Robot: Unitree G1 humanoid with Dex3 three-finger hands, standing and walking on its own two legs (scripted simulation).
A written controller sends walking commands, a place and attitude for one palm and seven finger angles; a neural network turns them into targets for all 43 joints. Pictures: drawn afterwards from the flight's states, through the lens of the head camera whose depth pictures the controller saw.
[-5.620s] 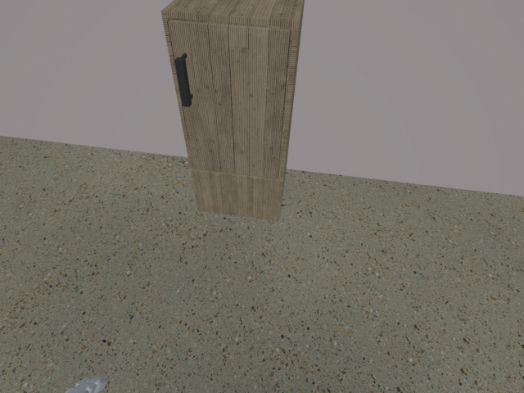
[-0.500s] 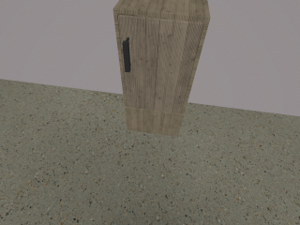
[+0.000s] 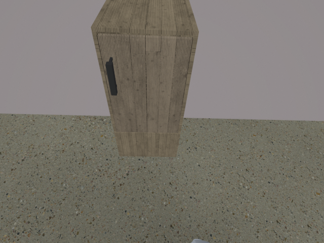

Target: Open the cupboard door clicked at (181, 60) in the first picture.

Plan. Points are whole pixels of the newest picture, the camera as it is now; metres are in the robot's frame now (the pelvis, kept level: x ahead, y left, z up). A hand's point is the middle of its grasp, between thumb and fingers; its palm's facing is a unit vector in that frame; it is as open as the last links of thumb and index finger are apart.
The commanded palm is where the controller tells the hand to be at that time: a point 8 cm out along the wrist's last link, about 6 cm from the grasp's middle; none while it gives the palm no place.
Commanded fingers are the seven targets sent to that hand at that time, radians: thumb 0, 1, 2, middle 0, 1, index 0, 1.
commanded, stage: take the last steps up to it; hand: left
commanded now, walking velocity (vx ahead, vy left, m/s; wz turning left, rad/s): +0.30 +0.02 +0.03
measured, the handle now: (112, 76) +0.78 +0.23 -0.04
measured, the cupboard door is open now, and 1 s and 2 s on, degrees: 0 0 0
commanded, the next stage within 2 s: come to a stop and stand still in 0.46 s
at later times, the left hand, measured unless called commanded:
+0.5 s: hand out of the picture +0.13 +0.14 -0.17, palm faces +0.14 -0.97 -0.19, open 7.2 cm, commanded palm none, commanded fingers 0.00 0.90 0.90 -0.20 -0.30 -0.20 -0.30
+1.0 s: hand (98, 219) +0.23 +0.20 -0.19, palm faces +0.09 -0.97 -0.24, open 7.4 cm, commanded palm none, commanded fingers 0.00 0.90 0.90 -0.20 -0.30 -0.20 -0.30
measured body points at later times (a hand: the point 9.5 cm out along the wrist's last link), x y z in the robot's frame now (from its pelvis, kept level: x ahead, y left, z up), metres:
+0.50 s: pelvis +0.15 -0.03 +0.00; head +0.16 -0.04 +0.45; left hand +0.13 +0.19 -0.16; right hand +0.24 -0.27 -0.15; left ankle +0.23 +0.11 -0.71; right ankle +0.11 -0.14 -0.75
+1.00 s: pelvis +0.19 -0.01 -0.01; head +0.21 +0.01 +0.44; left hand +0.23 +0.25 -0.17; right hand +0.28 -0.25 -0.15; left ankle +0.26 +0.11 -0.75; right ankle +0.18 -0.16 -0.69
